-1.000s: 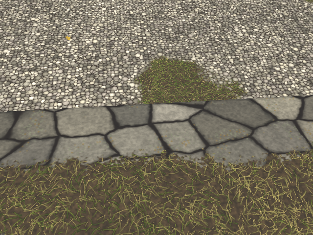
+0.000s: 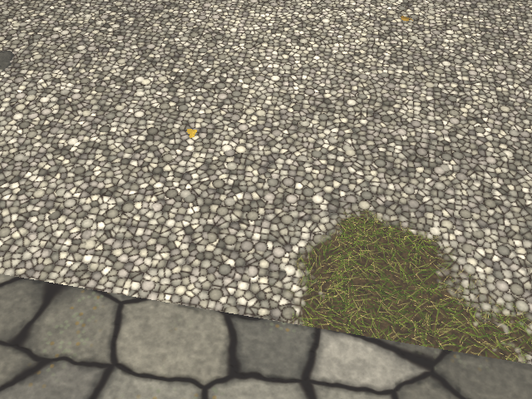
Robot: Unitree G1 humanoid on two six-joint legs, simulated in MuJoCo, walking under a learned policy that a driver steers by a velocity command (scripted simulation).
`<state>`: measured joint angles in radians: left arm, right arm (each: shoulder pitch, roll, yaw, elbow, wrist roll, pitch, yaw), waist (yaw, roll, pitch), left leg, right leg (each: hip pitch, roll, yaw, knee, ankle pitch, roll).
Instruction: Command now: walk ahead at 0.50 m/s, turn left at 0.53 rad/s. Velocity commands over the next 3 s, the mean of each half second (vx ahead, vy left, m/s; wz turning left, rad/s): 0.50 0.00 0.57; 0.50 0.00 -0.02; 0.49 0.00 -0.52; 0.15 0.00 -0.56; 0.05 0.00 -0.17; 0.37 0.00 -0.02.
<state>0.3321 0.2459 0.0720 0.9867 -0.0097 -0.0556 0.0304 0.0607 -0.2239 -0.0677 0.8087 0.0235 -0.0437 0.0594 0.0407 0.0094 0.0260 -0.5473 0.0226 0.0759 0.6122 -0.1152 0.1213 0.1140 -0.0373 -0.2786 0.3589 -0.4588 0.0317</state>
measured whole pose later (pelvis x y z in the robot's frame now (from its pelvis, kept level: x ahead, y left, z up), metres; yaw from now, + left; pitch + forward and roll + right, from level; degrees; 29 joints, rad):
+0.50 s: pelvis +0.30 +0.01 +0.01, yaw +18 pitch +3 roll +0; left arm -0.01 0.26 0.05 0.74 0.00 -0.14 -0.02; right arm 0.39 -0.28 -0.09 0.81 0.02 -0.04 -0.02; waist -0.08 -0.02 0.00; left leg -0.06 -0.11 -0.23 0.51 -0.46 0.07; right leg -0.47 0.02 0.05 0.45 -0.03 -0.01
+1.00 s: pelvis +0.53 +0.12 +0.01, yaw +14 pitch +3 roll +0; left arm 0.41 0.28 0.06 0.86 -0.03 -0.06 0.00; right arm 0.05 -0.25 -0.04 0.65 0.00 -0.11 0.01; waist 0.08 -0.02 0.00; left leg -0.42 0.00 -0.01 0.53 -0.16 0.01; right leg -0.24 0.01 0.10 0.80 -0.49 -0.02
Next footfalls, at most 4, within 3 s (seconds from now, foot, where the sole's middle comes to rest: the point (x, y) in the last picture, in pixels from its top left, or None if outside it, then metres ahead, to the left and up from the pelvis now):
0.02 left None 0.17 0.09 -0.76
0.50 right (305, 386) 0.49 -0.05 -0.76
0.94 left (184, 335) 0.61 0.26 -0.76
1.44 right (281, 238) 0.92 0.02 -0.76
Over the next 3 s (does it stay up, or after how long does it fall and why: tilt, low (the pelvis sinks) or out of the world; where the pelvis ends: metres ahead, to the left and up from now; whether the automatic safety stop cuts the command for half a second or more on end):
stays up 1.14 0.04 0.02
